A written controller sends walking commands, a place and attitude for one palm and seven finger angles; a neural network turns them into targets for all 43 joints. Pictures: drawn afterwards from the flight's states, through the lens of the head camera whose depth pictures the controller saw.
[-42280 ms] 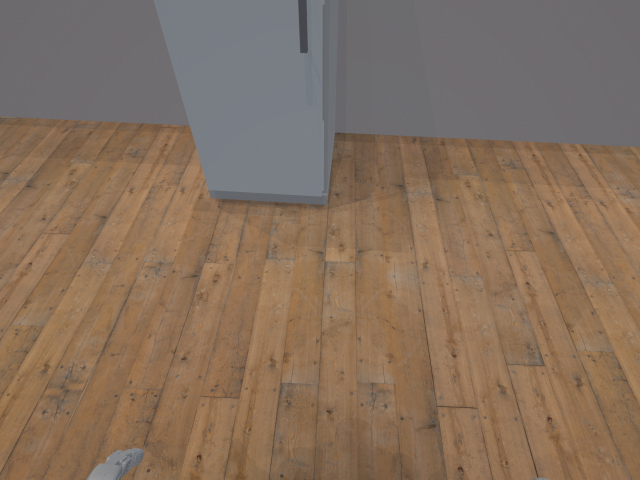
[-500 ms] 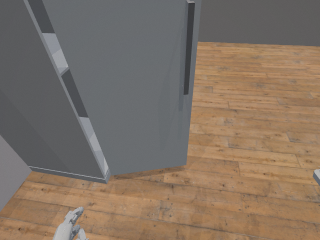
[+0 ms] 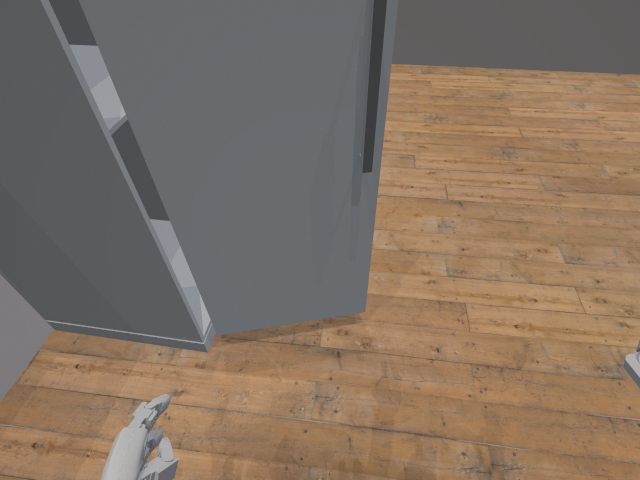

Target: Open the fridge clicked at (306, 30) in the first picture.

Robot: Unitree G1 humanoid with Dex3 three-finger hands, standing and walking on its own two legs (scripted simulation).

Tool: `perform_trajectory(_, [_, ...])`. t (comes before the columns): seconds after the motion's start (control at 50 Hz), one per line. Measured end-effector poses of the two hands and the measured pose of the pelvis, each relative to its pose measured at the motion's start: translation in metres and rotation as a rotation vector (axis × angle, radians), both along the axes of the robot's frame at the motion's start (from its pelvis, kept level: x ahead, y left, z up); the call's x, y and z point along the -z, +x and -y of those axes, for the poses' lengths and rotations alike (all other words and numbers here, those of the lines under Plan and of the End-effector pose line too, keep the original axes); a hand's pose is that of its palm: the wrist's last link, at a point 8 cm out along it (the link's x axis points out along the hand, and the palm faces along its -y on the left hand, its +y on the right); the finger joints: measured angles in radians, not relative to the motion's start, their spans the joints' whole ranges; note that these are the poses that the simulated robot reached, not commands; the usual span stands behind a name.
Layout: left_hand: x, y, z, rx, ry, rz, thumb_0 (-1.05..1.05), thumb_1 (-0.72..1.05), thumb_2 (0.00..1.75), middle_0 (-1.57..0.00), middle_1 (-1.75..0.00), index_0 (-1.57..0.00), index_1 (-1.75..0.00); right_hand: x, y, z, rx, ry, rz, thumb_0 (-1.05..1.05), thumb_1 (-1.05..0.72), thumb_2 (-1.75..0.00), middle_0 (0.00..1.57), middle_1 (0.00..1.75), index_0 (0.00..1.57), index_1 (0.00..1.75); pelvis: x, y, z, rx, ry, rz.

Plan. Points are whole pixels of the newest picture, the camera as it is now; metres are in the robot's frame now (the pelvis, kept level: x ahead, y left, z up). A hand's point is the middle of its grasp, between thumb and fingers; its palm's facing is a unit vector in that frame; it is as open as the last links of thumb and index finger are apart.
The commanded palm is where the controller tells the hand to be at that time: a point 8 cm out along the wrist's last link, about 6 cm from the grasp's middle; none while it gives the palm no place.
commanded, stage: let the arm hang, fingers relaxed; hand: right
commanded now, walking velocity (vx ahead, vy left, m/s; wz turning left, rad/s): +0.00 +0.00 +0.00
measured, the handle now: (369, 87) +0.76 -0.06 +0.15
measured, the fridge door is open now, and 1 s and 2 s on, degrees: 71 71 71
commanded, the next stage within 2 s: look to check the result in 1.12 s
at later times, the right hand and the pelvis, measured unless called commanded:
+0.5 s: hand out of the picture +0.01 -0.19 -0.17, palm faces +0.08 +0.97 -0.22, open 7.0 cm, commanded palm none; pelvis +0.00 +0.01 +0.00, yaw -4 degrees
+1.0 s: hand out of the picture +0.04 -0.17 -0.17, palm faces +0.06 +0.98 -0.19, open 7.3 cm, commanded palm none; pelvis +0.02 +0.00 +0.01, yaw -2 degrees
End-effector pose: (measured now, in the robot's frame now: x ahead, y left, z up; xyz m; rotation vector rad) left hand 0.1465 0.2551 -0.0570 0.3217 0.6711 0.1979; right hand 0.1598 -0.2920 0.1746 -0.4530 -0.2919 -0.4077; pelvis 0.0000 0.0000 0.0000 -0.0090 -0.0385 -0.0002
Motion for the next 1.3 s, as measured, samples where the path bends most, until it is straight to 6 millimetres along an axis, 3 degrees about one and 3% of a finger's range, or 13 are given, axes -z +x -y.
perform_trajectory(0.04, [-0.002,0.006,0.002,0.009,-0.012,0.029,0.02,0.9,0.9,-0.21,-0.3,-0.2,-0.3,-0.003,0.009,-0.002,-0.038,-0.036,0.021,0.02,-0.89,-0.9,0.21,0.3,0.21,0.3,0.001,-0.001,0.002,0.012,0.002,0.003])
perform_trajectory(0.06, [0.0,0.008,0.002,0.028,-0.027,0.015,0.01,0.9,0.9,-0.2,-0.3,-0.2,-0.3,0.008,0.018,-0.001,-0.051,-0.031,-0.04,0.01,-0.89,-0.9,0.2,0.3,0.21,0.3,0.0,-0.001,0.003,0.031,0.009,-0.006])
perform_trajectory(0.12, [0.016,0.006,0.004,0.053,-0.057,-0.08,0.01,0.9,0.9,-0.2,-0.3,-0.2,-0.3,0.074,0.042,0.001,-0.036,0.098,-0.369,0.01,-0.9,-0.9,0.2,0.3,0.2,0.3,-0.003,-0.002,0.005,0.08,0.033,-0.033])
perform_trajectory(0.16, [0.027,0.0,0.007,0.057,-0.079,-0.137,0.01,0.9,0.9,-0.2,-0.3,-0.2,-0.3,0.13,0.041,-0.009,-0.02,0.2,-0.603,0.01,-0.9,-0.9,0.19,0.3,0.2,0.3,-0.004,-0.003,0.003,0.079,0.031,-0.038])
perform_trajectory(0.2, [0.038,-0.009,0.009,0.057,-0.105,-0.188,0.01,0.9,0.9,-0.21,-0.3,-0.2,-0.3,0.184,0.024,-0.028,-0.022,0.282,-0.817,0.01,-0.91,-0.9,0.19,0.3,0.19,0.3,-0.001,-0.004,-0.003,0.061,0.017,-0.032])
perform_trajectory(0.26, [0.058,-0.027,0.006,0.032,-0.144,-0.266,0.01,0.9,0.9,-0.21,-0.3,-0.2,-0.3,0.258,-0.02,-0.062,-0.039,0.372,-1.082,0.01,-0.91,-0.9,0.19,0.3,0.19,0.3,0.011,-0.005,-0.015,0.036,-0.021,-0.023])
perform_trajectory(0.32, [0.07,-0.055,0.005,-0.01,-0.155,-0.383,0.01,0.9,0.9,-0.21,-0.3,-0.2,-0.3,0.301,-0.081,-0.093,-0.033,0.491,-1.341,0.01,-0.91,-0.9,0.2,0.3,0.2,0.3,0.01,-0.006,-0.015,0.052,0.013,-0.008])
perform_trajectory(0.46, [0.074,-0.132,0.01,-0.071,-0.128,-0.674,0.01,0.91,0.9,-0.2,-0.3,-0.2,-0.3,0.316,-0.149,-0.062,0.163,0.574,-1.515,-0.03,-0.99,-0.9,0.2,0.3,0.21,0.3,0.0,-0.005,-0.01,0.066,0.035,-0.019])
perform_trajectory(0.56, [0.073,-0.158,0.017,-0.103,-0.145,-0.769,0.01,0.91,0.9,-0.2,-0.3,-0.2,-0.3,0.308,-0.176,-0.047,0.24,0.569,-1.599,-0.01,-0.95,-0.9,0.2,0.3,0.2,0.3,-0.006,0.0,-0.006,0.061,0.028,-0.029])
perform_trajectory(0.68, [0.076,-0.152,0.029,-0.116,-0.178,-0.754,0.01,0.91,0.9,-0.2,-0.3,-0.2,-0.3,0.303,-0.181,-0.045,0.259,0.564,-1.645,0.0,-0.92,-0.9,0.19,0.3,0.2,0.3,-0.01,0.007,-0.001,0.05,0.02,-0.03])
perform_trajectory(0.8, [0.078,-0.128,0.04,-0.102,-0.203,-0.7,0.01,0.91,0.9,-0.2,-0.3,-0.2,-0.3,0.306,-0.16,-0.056,0.216,0.575,-1.617,0.01,-0.91,-0.9,0.19,0.3,0.2,0.3,-0.011,0.013,0.001,0.044,0.015,-0.026])
perform_trajectory(0.94, [0.076,-0.113,0.036,-0.111,-0.187,-0.675,0.02,0.93,0.9,-0.21,-0.3,-0.2,-0.3,0.309,-0.134,-0.068,0.172,0.584,-1.582,0.01,-0.93,-0.9,0.2,0.3,0.2,0.3,-0.012,0.019,0.001,0.039,0.011,-0.024])
perform_trajectory(1.3, [0.077,-0.111,0.034,-0.123,-0.196,-0.713,0.01,0.91,0.9,-0.2,-0.3,-0.2,-0.3,0.308,-0.128,-0.073,0.178,0.585,-1.612,0.01,-0.91,-0.9,0.19,0.3,0.2,0.3,-0.013,0.03,-0.004,0.033,0.012,-0.023])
